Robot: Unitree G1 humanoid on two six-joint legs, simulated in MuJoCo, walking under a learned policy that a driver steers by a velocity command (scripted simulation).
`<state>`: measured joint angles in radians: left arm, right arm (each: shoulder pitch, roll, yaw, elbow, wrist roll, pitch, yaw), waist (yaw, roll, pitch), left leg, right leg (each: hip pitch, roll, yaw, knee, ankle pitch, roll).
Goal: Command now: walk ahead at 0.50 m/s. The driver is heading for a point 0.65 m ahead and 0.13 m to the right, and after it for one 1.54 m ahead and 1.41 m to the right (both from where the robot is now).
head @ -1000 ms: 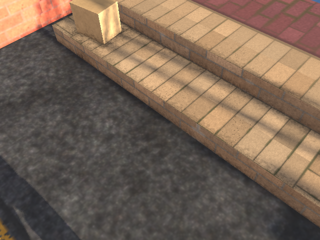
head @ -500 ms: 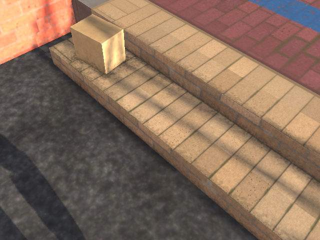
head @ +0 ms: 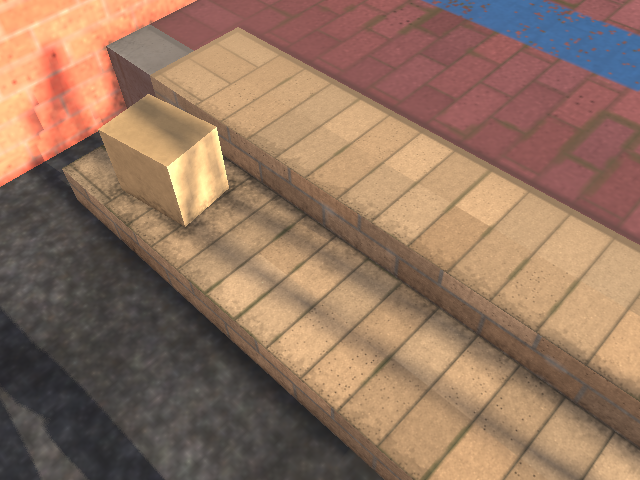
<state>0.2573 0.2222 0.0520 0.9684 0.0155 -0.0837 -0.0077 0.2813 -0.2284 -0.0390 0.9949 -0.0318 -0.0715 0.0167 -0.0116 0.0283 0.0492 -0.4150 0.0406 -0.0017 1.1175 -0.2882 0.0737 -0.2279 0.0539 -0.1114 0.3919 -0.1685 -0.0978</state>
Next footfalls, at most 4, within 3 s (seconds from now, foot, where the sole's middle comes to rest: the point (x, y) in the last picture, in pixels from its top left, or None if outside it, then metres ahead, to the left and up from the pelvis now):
0.38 left None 0.36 0.12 -0.78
0.98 right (412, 385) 0.62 -0.14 -0.65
1.54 left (443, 196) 1.03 -0.24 -0.53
2.06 right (589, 182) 1.06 -0.58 -0.53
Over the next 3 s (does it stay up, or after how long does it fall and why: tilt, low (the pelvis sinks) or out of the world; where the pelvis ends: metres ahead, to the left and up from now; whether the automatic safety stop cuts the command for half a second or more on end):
stays up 1.31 -0.89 0.25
